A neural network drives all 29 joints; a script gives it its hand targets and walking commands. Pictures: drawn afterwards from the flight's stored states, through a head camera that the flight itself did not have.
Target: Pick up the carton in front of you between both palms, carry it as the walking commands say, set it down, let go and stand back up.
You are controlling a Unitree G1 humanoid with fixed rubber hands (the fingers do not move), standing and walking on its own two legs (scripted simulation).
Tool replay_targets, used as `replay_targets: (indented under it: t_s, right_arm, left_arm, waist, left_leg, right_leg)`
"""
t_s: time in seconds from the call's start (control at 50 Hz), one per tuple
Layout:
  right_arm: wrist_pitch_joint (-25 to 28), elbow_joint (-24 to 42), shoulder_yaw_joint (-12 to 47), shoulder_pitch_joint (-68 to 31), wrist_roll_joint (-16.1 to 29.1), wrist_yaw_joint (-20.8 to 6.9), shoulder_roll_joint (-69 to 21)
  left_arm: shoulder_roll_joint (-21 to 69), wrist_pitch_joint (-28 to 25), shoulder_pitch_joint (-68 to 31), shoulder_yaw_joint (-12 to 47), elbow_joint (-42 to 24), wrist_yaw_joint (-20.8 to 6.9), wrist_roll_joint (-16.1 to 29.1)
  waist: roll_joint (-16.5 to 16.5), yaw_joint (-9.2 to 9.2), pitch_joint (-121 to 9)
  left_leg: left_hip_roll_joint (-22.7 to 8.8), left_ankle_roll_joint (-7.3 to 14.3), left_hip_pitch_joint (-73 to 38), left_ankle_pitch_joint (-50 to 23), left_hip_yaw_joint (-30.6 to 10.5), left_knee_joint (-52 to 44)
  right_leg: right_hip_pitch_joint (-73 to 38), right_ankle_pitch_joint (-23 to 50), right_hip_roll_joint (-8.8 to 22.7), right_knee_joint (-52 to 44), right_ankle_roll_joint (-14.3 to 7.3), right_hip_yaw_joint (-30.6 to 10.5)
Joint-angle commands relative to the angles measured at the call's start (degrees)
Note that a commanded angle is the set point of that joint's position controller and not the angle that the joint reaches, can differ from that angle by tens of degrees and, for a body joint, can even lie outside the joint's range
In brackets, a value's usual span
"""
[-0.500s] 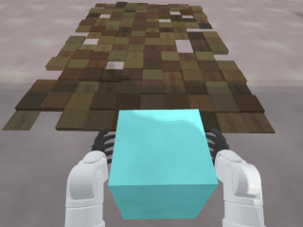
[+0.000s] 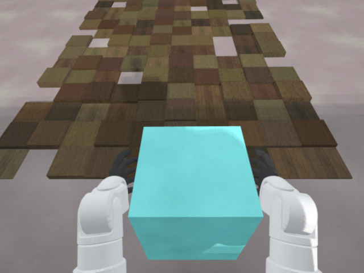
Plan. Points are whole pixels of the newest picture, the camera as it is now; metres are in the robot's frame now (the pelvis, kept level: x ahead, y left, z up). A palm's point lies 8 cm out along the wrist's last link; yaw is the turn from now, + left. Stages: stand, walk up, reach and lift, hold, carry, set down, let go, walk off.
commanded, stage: carry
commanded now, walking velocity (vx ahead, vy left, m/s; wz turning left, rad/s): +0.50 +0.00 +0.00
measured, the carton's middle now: (191, 196) +0.28 +0.00 +0.00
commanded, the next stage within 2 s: none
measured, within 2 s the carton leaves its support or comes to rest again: neither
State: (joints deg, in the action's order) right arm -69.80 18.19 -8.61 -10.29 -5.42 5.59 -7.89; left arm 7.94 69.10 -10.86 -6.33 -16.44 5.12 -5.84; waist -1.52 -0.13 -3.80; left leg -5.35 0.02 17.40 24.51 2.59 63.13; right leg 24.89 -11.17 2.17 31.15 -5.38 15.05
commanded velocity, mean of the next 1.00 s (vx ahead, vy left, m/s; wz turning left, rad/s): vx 0.50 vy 0.00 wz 0.00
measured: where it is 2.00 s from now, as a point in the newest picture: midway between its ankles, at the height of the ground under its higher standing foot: (187, 111)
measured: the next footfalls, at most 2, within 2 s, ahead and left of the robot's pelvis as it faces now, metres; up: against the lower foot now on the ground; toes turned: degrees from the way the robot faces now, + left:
left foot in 0.40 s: +0.44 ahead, +0.10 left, +0.00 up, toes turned +8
right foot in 0.82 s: +0.70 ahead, -0.12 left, +0.01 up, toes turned -8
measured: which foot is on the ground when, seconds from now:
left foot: up 0.00-0.38, down 0.40-0.90, up 0.92-1.00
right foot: down 0.00-0.42, up 0.44-0.80, down 0.82-1.00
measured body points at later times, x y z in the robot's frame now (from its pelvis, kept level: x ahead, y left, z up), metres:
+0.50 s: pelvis +0.32 +0.03 -0.01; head +0.36 +0.04 +0.44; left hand +0.69 +0.16 +0.12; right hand +0.66 -0.14 +0.13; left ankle +0.41 +0.09 -0.73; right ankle +0.15 -0.08 -0.63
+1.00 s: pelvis +0.65 -0.01 +0.01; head +0.74 -0.01 +0.45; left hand +1.05 +0.15 +0.12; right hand +1.06 -0.15 +0.12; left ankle +0.54 +0.10 -0.61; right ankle +0.66 -0.11 -0.72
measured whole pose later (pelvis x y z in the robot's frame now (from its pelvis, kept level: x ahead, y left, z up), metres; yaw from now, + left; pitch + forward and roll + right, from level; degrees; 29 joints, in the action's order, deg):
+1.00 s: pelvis +0.65 -0.01 +0.01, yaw -2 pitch +7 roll -1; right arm -76.2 -0.4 -18.9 -47.2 -3.5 7.8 0.0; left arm 2.6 74.2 -46.6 -14.9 1.9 7.7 -5.0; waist -1.2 -4.2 3.8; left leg 0.0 2.0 31.7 28.8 0.5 76.5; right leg 23.6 -18.3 0.6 31.4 -2.8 6.9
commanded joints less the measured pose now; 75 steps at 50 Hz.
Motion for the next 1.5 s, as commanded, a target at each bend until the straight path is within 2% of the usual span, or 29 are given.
replay_targets:
  t_s: [0.0, 0.08, 0.28, 0.36, 0.38, 0.4, 0.42, 0.48, 0.54, 0.74, 0.82, 0.84, 0.86, 0.88, 0.9, 0.94, 0.96, 1.04, 1.08, 1.1, 1.14, 1.16, 1.18, 1.2, 1.24, 1.28, 1.36, 1.42, 1.48]
  right_arm:
    - [1.2, 5.6, 44.7, -30.0, 23.4, -15.7, -54.0]
    - [3.4, 4.9, 45.2, -24.4, 21.3, -14.3, -54.5]
    - [1.1, 10.7, 45.0, -34.3, 22.8, -12.6, -43.7]
    - [-2.2, 5.8, 41.1, -42.0, 23.9, -11.7, -36.3]
    - [-3.2, 3.8, 39.5, -43.0, 24.1, -11.6, -34.8]
    - [-3.9, 1.1, 37.5, -47.0, 23.8, -11.4, -32.0]
    - [-4.4, -1.0, 37.0, -49.5, 25.6, -11.4, -34.2]
    - [-5.0, -0.5, 37.5, -59.8, 29.5, -12.0, -41.2]
    - [-4.9, -1.2, 37.1, -69.6, 32.0, -12.4, -45.5]
    - [-6.2, -15.5, 29.1, -77.7, 28.0, -12.0, -46.9]
    - [-6.4, -18.8, 27.9, -78.5, 26.3, -11.8, -49.6]
    - [-6.5, -19.0, 27.8, -79.3, 26.4, -12.0, -51.3]
    - [-6.3, -18.8, 28.1, -80.3, 26.4, -12.0, -50.7]
    - [-6.5, -18.9, 28.3, -81.4, 26.4, -11.9, -53.5]
    - [-6.3, -18.5, 27.8, -80.6, 25.5, -11.7, -53.4]
    - [-5.3, -15.3, 27.5, -82.1, 24.4, -11.0, -54.1]
    - [-4.9, -13.9, 27.5, -80.4, 23.5, -10.4, -53.9]
    - [-3.0, -8.6, 27.6, -72.1, 18.6, -8.0, -49.0]
    - [-2.4, -6.1, 28.5, -70.4, 17.0, -7.1, -45.9]
    - [-2.3, -5.1, 29.3, -70.3, 16.8, -6.8, -44.4]
    - [-2.3, -5.6, 30.7, -67.9, 17.2, -6.9, -42.7]
    - [-2.2, -6.0, 31.4, -67.3, 18.0, -7.4, -42.7]
    - [-2.1, -7.0, 31.9, -68.1, 18.3, -7.7, -41.2]
    - [-2.8, -8.9, 32.6, -66.9, 19.9, -8.2, -42.8]
    - [-3.3, -6.9, 34.9, -69.6, 23.3, -9.7, -45.9]
    - [-3.4, -3.2, 37.1, -75.3, 27.4, -11.0, -49.1]
    - [-4.2, -2.1, 37.1, -78.1, 32.0, -12.5, -51.0]
    - [-4.6, -5.6, 37.0, -79.7, 33.4, -13.4, -51.0]
    - [-4.5, -11.4, 36.1, -79.9, 33.7, -13.8, -50.5]
  left_arm:
    - [55.5, -1.4, -28.3, 41.3, -7.6, -14.4, 22.8]
    - [54.4, -2.4, -25.6, 42.8, -9.0, -15.2, 24.1]
    - [42.1, -0.6, -32.5, 41.0, -11.7, -14.0, 24.3]
    - [35.0, 2.6, -42.3, 38.5, -8.7, -11.7, 23.9]
    - [34.0, 3.7, -44.6, 37.8, -7.3, -11.2, 24.1]
    - [34.7, 5.0, -48.4, 37.2, -6.2, -10.6, 25.0]
    - [34.5, 5.7, -51.7, 36.5, -4.9, -10.4, 25.7]
    - [40.5, 6.1, -59.2, 34.0, -0.8, -9.9, 26.6]
    - [44.4, 5.8, -66.5, 33.0, 1.9, -9.0, 26.2]
    - [47.0, 6.9, -77.0, 28.0, 14.5, -8.3, 24.6]
    - [49.1, 7.1, -77.2, 25.4, 18.9, -9.4, 24.0]
    - [49.3, 6.7, -77.4, 24.8, 19.9, -9.6, 23.4]
    - [51.2, 6.5, -74.3, 24.6, 21.1, -10.0, 23.8]
    - [50.7, 6.0, -74.1, 23.9, 22.0, -10.1, 23.2]
    - [51.4, 5.6, -73.0, 24.2, 20.9, -10.2, 23.5]
    - [54.9, 4.6, -78.9, 26.2, 12.0, -10.2, 26.3]
    - [56.1, 4.2, -82.3, 27.9, 7.3, -10.0, 27.9]
    - [55.0, 3.3, -82.0, 32.9, -2.7, -9.6, 31.2]
    - [52.9, 3.0, -80.2, 34.7, -4.2, -9.9, 31.8]
    - [51.5, 3.0, -80.0, 35.5, -4.3, -10.1, 31.9]
    - [49.5, 3.3, -77.0, 36.2, -2.5, -10.5, 31.5]
    - [47.9, 3.5, -76.7, 36.3, -2.0, -10.8, 30.6]
    - [47.6, 4.1, -76.0, 36.3, -1.0, -11.2, 30.3]
    - [45.9, 4.7, -75.3, 35.5, 1.9, -11.3, 29.4]
    - [46.5, 4.9, -73.4, 33.0, 4.7, -11.1, 27.1]
    - [46.7, 5.0, -73.1, 31.1, 5.3, -10.2, 24.6]
    - [44.5, 5.0, -67.5, 26.6, 7.9, -7.8, 18.0]
    - [41.4, 5.0, -66.6, 24.6, 10.3, -6.9, 14.5]
    - [39.7, 5.5, -68.4, 24.3, 12.9, -7.1, 14.8]
  waist:
    - [3.3, -0.67, -18.0]
    - [7.5, -0.58, -18.3]
    - [10.8, -1.53, -8.1]
    - [6.5, 1.96, -15.2]
    - [0.8, 4.15, -19.5]
    - [-13.0, 4.39, -24.5]
    - [-16.5, 4.89, -23.1]
    - [-2.1, 3.77, -21.1]
    - [-4.3, 2.88, -23.5]
    - [-6.6, 4.64, -19.5]
    - [-5.7, 0.89, -21.8]
    - [0.4, -0.44, -26.1]
    - [3.5, -4.65, -28.1]
    - [22.4, -5.09, -35.2]
    - [22.0, -7.46, -35.7]
    - [6.9, -8.45, -28.8]
    - [5.5, -7.01, -27.4]
    - [8.7, -5.64, -26.7]
    - [9.5, -3.88, -25.0]
    - [12.0, -2.43, -25.1]
    - [8.9, 2.92, -30.1]
    - [4.5, 7.63, -33.6]
    - [-15.2, 6.22, -37.7]
    - [-17.9, 6.87, -39.1]
    - [-7.2, 7.27, -32.1]
    - [-4.4, 6.60, -27.8]
    - [-5.1, 6.78, -27.1]
    - [-4.6, 5.72, -22.7]
    - [-7.5, 0.91, -24.0]
  left_leg:
    - [-3.2, 1.7, 20.8, -6.7, -2.7, 5.8]
    - [-1.3, 0.4, 19.0, -10.5, 1.3, -5.0]
    - [2.4, 2.0, 17.1, -22.1, 8.9, -30.9]
    - [8.1, 4.1, -7.1, -16.6, 13.5, -34.7]
    - [0.0, 4.8, -18.5, -9.7, 2.8, -35.5]
    - [-16.6, 13.4, -30.8, 0.5, -27.0, -42.5]
    - [-17.7, 15.5, -32.6, -4.2, -36.3, -48.2]
    - [-13.6, 11.6, -25.0, -26.3, -18.3, -41.9]
    - [-11.4, 10.2, -21.4, -28.1, -10.1, -43.0]
    - [-6.2, 10.5, -28.5, -44.8, 0.5, -38.7]
    - [-2.8, 4.9, -25.3, -59.9, 7.1, -24.4]
    - [-2.0, 3.2, -13.5, -59.3, 7.0, -14.7]
    - [-1.1, 1.9, 0.7, -40.9, 4.6, -4.9]
    - [6.9, -0.9, 22.3, 3.3, 2.1, 13.6]
    - [8.2, -0.1, 32.9, 9.7, -2.5, 23.9]
    - [4.1, 2.5, 38.4, 7.1, -6.3, 19.5]
    - [3.0, 2.9, 37.5, 4.9, -6.2, 14.1]
    - [3.1, 2.6, 32.4, 2.9, -1.9, -0.2]
    - [5.0, 1.8, 18.4, -2.9, 1.6, -19.5]
    - [8.9, 2.0, 10.4, -5.2, 7.5, -23.9]
    - [11.5, 4.2, -13.4, -15.7, 10.7, -30.3]
    - [6.7, 6.2, -26.2, -14.2, 2.0, -32.2]
    - [-11.6, 14.7, -37.6, -32.4, -29.2, -35.3]
    - [-14.2, 19.2, -42.9, -47.5, -35.8, -35.4]
    - [-12.4, 16.3, -42.7, -53.2, -26.8, -31.2]
    - [-10.0, 12.6, -40.1, -52.0, -21.8, -32.0]
    - [-9.5, 12.6, -39.4, -54.4, -17.8, -33.6]
    - [-4.8, 10.0, -26.0, -50.1, -8.9, -36.8]
    - [-3.7, 5.2, -13.6, -57.9, -1.0, -29.8]
  right_leg:
    - [-30.1, 7.5, 18.6, -17.8, -3.2, -27.5]
    - [-30.2, 12.2, 15.0, -19.2, -1.7, -17.1]
    - [-31.2, 22.5, 11.3, -17.8, -1.7, -7.4]
    - [-25.3, 31.8, 7.4, 5.2, 1.6, -0.9]
    - [-15.8, 17.4, 5.8, 18.3, 2.9, -2.0]
    - [2.6, -1.2, -1.8, 36.2, 5.2, -4.6]
    - [13.2, -16.3, -4.6, 45.8, 4.1, -11.4]
    - [15.8, -10.1, 2.4, 46.2, 1.3, -16.3]
    - [13.1, -7.2, 2.5, 40.1, 2.1, -14.7]
    - [16.2, 5.5, -1.3, 9.8, 3.1, -6.3]
    - [-5.1, 11.4, -6.9, -5.4, 1.3, -0.7]
    - [-22.6, 15.5, -5.7, -2.9, -1.1, -1.3]
    - [-36.2, 19.1, 2.4, -3.8, -3.2, -11.4]
    - [-57.4, 45.9, 19.0, 2.2, -14.1, -34.8]
    - [-59.5, 40.6, 20.0, -0.3, -17.8, -41.5]
    - [-51.6, 27.9, 17.1, -2.2, -11.2, -36.5]
    - [-48.8, 25.1, 16.2, -3.2, -8.6, -34.0]
    - [-41.4, 19.5, 14.4, -5.7, -7.4, -27.0]
    - [-30.0, 20.0, 10.4, -7.3, -4.5, -18.7]
    - [-26.2, 23.4, 8.7, -5.8, -3.5, -15.2]
    - [-17.7, 32.6, 6.8, 7.2, 0.0, -8.8]
    - [-8.3, 25.7, 3.3, 18.7, 2.0, -8.5]
    - [7.6, -5.8, -4.1, 36.7, 5.2, -10.9]
    - [14.6, -18.4, -6.0, 48.9, 4.3, -15.8]
    - [25.0, -17.6, -2.5, 51.5, 3.2, -17.9]
    - [26.7, -15.3, -0.6, 41.8, 3.1, -17.4]
    - [26.3, -13.8, -2.1, 30.2, 3.0, -13.4]
    - [12.3, -2.1, -4.1, 7.3, 3.5, -9.4]
    - [-13.0, 14.7, -6.5, -3.2, 1.0, -5.1]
